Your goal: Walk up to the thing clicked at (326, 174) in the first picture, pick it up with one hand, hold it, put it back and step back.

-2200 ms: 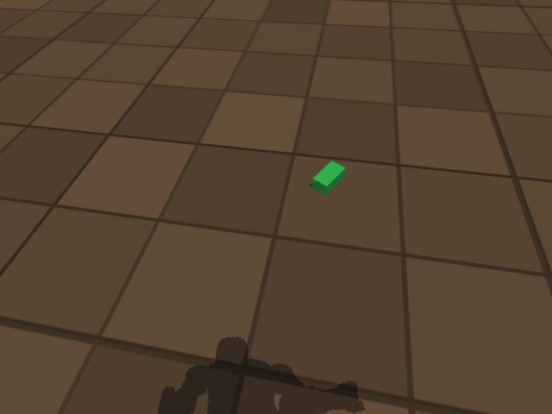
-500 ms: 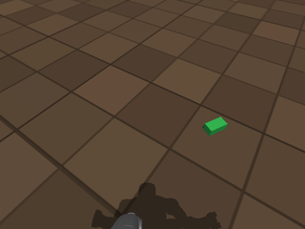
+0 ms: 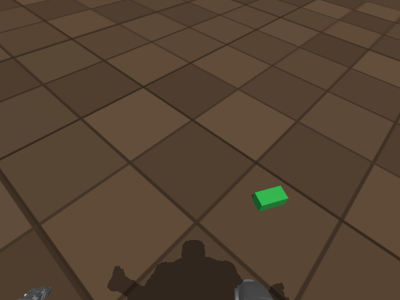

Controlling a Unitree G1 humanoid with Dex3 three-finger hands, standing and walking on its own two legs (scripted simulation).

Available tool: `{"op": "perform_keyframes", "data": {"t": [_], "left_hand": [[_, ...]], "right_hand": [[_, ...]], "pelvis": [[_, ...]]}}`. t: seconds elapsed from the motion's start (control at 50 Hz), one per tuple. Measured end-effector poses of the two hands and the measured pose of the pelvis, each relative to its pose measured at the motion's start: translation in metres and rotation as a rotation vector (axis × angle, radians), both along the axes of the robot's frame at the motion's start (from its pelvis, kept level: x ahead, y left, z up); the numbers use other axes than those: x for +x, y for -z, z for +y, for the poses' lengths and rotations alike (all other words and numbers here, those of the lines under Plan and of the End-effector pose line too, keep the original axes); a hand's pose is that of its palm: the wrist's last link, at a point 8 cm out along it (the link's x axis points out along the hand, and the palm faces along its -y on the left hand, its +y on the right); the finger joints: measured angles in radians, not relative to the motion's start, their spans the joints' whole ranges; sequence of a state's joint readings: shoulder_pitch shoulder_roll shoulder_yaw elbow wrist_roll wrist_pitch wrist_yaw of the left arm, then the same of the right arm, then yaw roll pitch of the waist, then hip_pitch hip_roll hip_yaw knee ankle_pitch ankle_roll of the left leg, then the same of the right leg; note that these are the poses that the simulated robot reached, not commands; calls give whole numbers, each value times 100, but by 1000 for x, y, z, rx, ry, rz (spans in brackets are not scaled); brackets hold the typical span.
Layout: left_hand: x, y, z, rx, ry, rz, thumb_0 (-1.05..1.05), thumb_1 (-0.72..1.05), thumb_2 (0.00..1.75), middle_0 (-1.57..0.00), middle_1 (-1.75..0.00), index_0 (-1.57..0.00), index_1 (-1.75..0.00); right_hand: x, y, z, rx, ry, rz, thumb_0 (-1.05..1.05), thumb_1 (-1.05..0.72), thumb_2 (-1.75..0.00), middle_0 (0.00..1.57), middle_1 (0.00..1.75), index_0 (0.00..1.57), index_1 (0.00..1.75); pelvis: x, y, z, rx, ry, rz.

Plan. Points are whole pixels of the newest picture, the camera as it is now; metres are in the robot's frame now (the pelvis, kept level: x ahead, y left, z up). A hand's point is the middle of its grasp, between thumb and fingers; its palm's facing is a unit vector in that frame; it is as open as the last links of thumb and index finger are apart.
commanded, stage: walk up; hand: left
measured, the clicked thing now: (269, 198) +0.73 -0.42 -0.70
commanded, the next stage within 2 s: none
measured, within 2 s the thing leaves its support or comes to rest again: neither
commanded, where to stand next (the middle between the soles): +0.44 -0.74 m, yaw +18 degrees
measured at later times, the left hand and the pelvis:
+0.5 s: hand out of the picture +0.12 +0.07 -0.15, palm faces +0.13 -0.94 -0.32, open 7.4 cm; pelvis +0.12 -0.20 +0.00, yaw +10 degrees
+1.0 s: hand (268, 274) +0.20 -0.14 -0.13, palm faces +0.19 -0.91 -0.37, open 7.4 cm; pelvis +0.21 -0.43 +0.01, yaw +12 degrees
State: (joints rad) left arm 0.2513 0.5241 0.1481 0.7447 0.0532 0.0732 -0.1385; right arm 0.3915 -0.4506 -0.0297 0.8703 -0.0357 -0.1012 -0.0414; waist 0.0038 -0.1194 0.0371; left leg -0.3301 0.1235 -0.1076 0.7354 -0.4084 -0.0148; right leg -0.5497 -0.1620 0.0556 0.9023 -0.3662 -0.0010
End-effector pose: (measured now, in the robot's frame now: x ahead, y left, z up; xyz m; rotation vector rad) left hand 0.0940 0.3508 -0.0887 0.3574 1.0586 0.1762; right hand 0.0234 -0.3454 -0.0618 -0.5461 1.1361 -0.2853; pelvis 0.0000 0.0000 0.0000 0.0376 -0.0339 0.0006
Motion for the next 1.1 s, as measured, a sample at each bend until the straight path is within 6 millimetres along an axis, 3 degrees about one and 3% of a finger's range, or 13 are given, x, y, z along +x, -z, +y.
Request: {"op": "perform_keyframes", "data": {"t": [0.06,0.12,0.26,0.38,0.44,0.52,0.66,0.78,0.84,0.88,1.0,1.1], "left_hand": [[11,-2,-37,45,-31,-44,1,91,90,-20,-30,-20,-30],[1,-7,-76,46,-92,-35,1,91,90,-20,-30,-20,-29],[-29,-23,-145,15,-210,87,1,90,90,-21,-30,-20,-30],[-32,-5,-191,-12,-262,153,1,90,90,-21,-30,-20,-30],[-17,14,-212,-38,-263,157,1,90,90,-21,-30,-20,-30],[22,28,-246,-65,-211,154,1,91,90,-20,-30,-20,-30],[104,13,-286,-46,-134,23,1,90,90,-21,-30,-20,-30],[149,2,-332,38,-130,-55,1,91,90,-20,-30,-20,-30],[145,3,-370,60,-158,-53,1,91,90,-20,-30,-20,-29],[132,1,-397,36,-197,-20,1,91,90,-20,-30,-20,-29],[91,-1,-454,-13,-283,127,1,90,90,-21,-30,-20,-30],[90,23,-481,-38,-316,175,1,90,90,-21,-30,-20,-30]], "right_hand": [[29,20,-58,-35,-13,32,0,-90,-89,21,30,22,31],[68,28,-91,-49,-16,43,1,-90,-89,21,30,21,30],[159,6,-111,37,-143,-19,1,-91,-90,20,30,21,30],[208,0,-130,41,-228,10,0,-91,-90,20,30,21,30],[223,4,-148,21,-240,3,0,-90,-89,20,30,21,30],[225,8,-184,-22,-186,-23,0,-90,-89,21,30,21,30],[217,-3,-257,-51,-131,-18,0,-90,-89,21,30,21,30],[229,8,-353,-76,-144,27,0,-90,-89,21,30,22,30],[246,20,-400,-108,-120,59,0,-90,-89,21,30,21,30],[261,20,-415,-106,-107,64,1,-90,-89,21,30,21,30],[313,5,-423,-35,-190,28,1,-91,-90,20,30,21,30],[329,3,-436,-42,-255,37,0,-90,-89,20,30,21,30]], "pelvis": [[18,15,-42,-31,-31,5],[32,12,-70,-26,-68,5],[70,-21,-123,-21,-104,21],[99,-20,-165,-27,-144,24],[116,-8,-181,-24,-158,26],[126,2,-203,6,-167,13],[146,-2,-266,-11,-162,11],[170,13,-345,-18,-170,34],[181,19,-379,-52,-188,20],[190,12,-393,-42,-199,19],[211,-11,-429,-35,-205,26],[230,-2,-457,-41,-243,29]]}}
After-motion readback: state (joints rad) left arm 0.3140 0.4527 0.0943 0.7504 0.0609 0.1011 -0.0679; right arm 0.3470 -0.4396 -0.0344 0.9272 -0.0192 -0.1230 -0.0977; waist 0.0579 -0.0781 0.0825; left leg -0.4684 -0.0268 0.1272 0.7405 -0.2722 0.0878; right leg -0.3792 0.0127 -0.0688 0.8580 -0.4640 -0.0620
